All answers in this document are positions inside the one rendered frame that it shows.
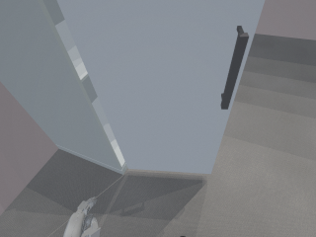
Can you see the handle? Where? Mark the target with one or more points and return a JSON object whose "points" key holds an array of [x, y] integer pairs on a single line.
{"points": [[237, 57]]}

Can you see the robot left hand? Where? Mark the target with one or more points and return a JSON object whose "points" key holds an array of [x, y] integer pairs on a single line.
{"points": [[78, 222]]}

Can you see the fridge door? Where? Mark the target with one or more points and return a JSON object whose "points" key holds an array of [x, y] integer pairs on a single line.
{"points": [[159, 68]]}

